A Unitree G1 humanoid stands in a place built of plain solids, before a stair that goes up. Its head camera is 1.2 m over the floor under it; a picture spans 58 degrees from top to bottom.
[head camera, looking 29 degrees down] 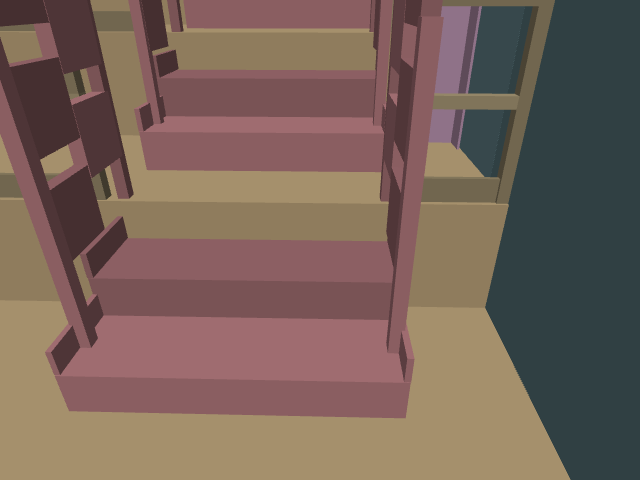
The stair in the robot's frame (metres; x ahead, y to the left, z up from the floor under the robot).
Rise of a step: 0.17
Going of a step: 0.30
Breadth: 1.12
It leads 1 degrees to the right of straight ahead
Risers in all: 3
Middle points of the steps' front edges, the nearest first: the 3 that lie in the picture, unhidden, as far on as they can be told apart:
0.97 0.28 0.17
1.27 0.27 0.33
1.57 0.26 0.50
